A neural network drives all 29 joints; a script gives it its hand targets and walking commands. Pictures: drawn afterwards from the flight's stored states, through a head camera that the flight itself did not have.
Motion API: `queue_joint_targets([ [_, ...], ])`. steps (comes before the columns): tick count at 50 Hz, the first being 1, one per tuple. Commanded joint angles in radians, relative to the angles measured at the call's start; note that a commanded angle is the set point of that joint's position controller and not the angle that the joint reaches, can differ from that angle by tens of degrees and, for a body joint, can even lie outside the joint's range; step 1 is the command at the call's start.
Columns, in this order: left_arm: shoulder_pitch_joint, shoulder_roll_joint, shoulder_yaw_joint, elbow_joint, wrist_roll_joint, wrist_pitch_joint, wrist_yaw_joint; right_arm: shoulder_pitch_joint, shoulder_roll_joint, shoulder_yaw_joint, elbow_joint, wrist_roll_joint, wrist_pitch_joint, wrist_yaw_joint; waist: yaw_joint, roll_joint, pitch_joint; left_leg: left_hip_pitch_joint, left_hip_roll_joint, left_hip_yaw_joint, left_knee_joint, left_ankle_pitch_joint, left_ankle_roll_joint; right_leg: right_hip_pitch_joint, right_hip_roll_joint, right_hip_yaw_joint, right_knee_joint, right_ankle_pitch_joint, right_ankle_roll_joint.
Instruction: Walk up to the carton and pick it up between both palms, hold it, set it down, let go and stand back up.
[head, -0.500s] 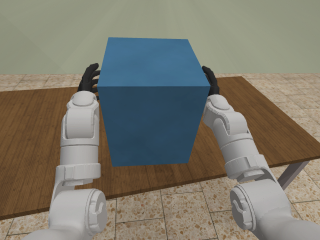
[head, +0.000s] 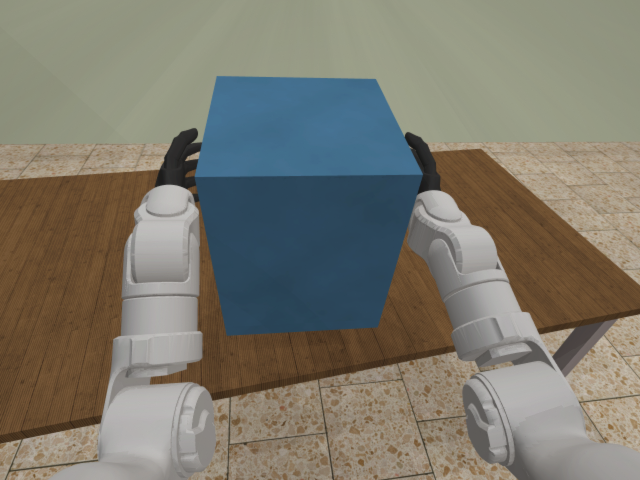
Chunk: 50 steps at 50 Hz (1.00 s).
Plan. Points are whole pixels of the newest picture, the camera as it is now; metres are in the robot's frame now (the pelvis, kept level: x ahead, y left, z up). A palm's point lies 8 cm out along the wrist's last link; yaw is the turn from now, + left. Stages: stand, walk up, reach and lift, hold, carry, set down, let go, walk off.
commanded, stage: hold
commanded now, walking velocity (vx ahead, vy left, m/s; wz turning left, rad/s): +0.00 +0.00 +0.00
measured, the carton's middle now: (301, 207) +0.38 +0.01 +0.18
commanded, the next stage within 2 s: none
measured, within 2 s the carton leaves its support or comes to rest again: neither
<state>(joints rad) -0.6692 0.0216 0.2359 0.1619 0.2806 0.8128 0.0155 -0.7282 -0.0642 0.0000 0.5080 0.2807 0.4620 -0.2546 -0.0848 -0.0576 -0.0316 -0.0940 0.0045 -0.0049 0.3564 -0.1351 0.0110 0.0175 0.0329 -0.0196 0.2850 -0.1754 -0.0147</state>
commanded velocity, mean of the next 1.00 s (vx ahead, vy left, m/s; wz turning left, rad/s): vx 0.00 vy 0.00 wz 0.00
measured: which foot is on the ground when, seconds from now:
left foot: down 0.00-1.00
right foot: down 0.00-1.00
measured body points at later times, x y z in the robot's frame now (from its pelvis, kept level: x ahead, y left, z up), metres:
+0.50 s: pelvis +0.00 +0.00 +0.00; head -0.07 +0.03 +0.44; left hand +0.37 +0.16 +0.22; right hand +0.37 -0.14 +0.22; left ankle +0.05 +0.11 -0.75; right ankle +0.00 -0.11 -0.75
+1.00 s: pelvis +0.00 +0.00 +0.00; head -0.06 +0.03 +0.44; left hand +0.38 +0.16 +0.22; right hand +0.38 -0.14 +0.22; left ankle +0.05 +0.11 -0.75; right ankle +0.00 -0.11 -0.75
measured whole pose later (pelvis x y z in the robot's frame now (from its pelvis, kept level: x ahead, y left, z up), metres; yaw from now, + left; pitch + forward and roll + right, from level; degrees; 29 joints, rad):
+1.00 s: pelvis +0.00 +0.00 +0.00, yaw +0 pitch -7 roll -1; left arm -0.70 0.03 0.23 0.21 0.27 0.79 0.02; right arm -0.75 -0.07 -0.01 0.55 0.28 0.45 -0.25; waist -0.08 -0.05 -0.04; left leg -0.10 0.00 -0.01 0.35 -0.13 0.01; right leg 0.01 0.03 -0.02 0.28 -0.17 -0.02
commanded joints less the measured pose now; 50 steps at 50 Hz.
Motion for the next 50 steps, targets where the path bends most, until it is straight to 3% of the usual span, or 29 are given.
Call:
queue_joint_targets([
  [1,-0.724,-0.652,-0.515,-0.172,-0.204,-0.093,-0.137,-0.882,0.634,0.387,-0.398,0.118,-0.074,0.101,-0.012,0.121,-0.420,0.256,-0.023,-0.007,0.008,0.254,-0.036,-0.058,0.029,-0.024,-0.030,0.194,0.059],
  [7,-0.721,-0.643,-0.483,-0.144,-0.196,-0.089,-0.142,-0.883,0.635,0.373,-0.360,0.109,-0.062,0.103,-0.005,0.082,-0.368,0.231,-0.021,0.001,-0.022,0.184,-0.014,-0.077,0.021,-0.022,-0.048,0.138,0.062],
  [11,-0.704,-0.637,-0.474,-0.147,-0.195,-0.093,-0.145,-0.893,0.654,0.409,-0.396,0.113,-0.065,0.096,0.011,0.052,-0.422,0.264,-0.023,0.003,-0.006,0.240,-0.011,-0.040,0.023,-0.023,-0.036,0.222,0.068],
  [14,-0.697,-0.630,-0.474,-0.160,-0.193,-0.094,-0.152,-0.879,0.650,0.421,-0.398,0.118,-0.066,0.089,0.005,0.079,-0.429,0.267,-0.026,0.008,0.004,0.256,-0.019,-0.033,0.022,-0.019,-0.026,0.258,0.071],
  [16,-0.679,-0.635,-0.476,-0.145,-0.192,-0.089,-0.152,-0.867,0.654,0.413,-0.385,0.118,-0.061,0.087,-0.001,0.062,-0.408,0.265,-0.022,-0.003,0.001,0.272,-0.021,-0.025,0.024,-0.023,-0.031,0.264,0.072],
  [22,-0.735,-0.639,-0.487,-0.153,-0.196,-0.092,-0.155,-0.862,0.639,0.360,-0.330,0.102,-0.061,0.098,-0.014,0.115,-0.358,0.225,-0.020,0.003,-0.017,0.176,-0.029,-0.073,0.018,-0.018,-0.046,0.126,0.057],
  [26,-0.754,-0.654,-0.493,-0.124,-0.193,-0.100,-0.143,-0.888,0.652,0.367,-0.350,0.095,-0.067,0.098,-0.015,0.112,-0.376,0.231,-0.019,-0.002,-0.015,0.183,-0.019,-0.073,0.021,-0.016,-0.044,0.154,0.058],
  [27,-0.742,-0.640,-0.480,-0.128,-0.198,-0.101,-0.145,-0.879,0.649,0.370,-0.334,0.099,-0.064,0.098,-0.002,0.095,-0.382,0.231,-0.017,0.000,-0.019,0.172,-0.012,-0.064,0.017,-0.009,-0.042,0.148,0.064],
  [29,-0.752,-0.656,-0.481,-0.102,-0.202,-0.102,-0.143,-0.891,0.663,0.367,-0.325,0.085,-0.066,0.101,-0.007,0.092,-0.374,0.226,-0.017,0.000,-0.024,0.149,-0.016,-0.084,0.016,-0.021,-0.047,0.110,0.059],
  [32,-0.771,-0.645,-0.453,-0.068,-0.187,-0.106,-0.142,-0.916,0.650,0.341,-0.275,0.071,-0.067,0.114,0.014,0.091,-0.330,0.183,-0.017,0.012,-0.058,0.046,-0.002,-0.102,0.015,-0.012,-0.061,-0.003,0.059],
  [36,-0.778,-0.650,-0.458,-0.079,-0.202,-0.111,-0.134,-0.934,0.649,0.347,-0.302,0.089,-0.088,0.114,0.004,0.094,-0.413,0.221,-0.011,0.006,-0.037,0.119,-0.002,-0.078,0.019,-0.014,-0.054,0.057,0.053],
  [40,-0.769,-0.648,-0.442,-0.038,-0.196,-0.112,-0.133,-0.955,0.656,0.339,-0.295,0.083,-0.089,0.115,0.016,0.060,-0.399,0.218,-0.016,0.008,-0.037,0.097,0.006,-0.093,0.017,-0.011,-0.059,0.044,0.062],
  [46,-0.739,-0.669,-0.483,-0.092,-0.202,-0.108,-0.130,-0.905,0.645,0.368,-0.328,0.106,-0.091,0.103,-0.006,0.107,-0.435,0.267,-0.015,0.000,-0.001,0.229,-0.022,-0.066,0.026,-0.019,-0.047,0.164,0.057],
  [50,-0.711,-0.647,-0.472,-0.131,-0.191,-0.096,-0.144,-0.868,0.628,0.369,-0.343,0.110,-0.076,0.097,-0.007,0.095,-0.385,0.249,-0.018,-0.001,-0.010,0.238,-0.023,-0.037,0.029,-0.018,-0.042,0.188,0.058],
])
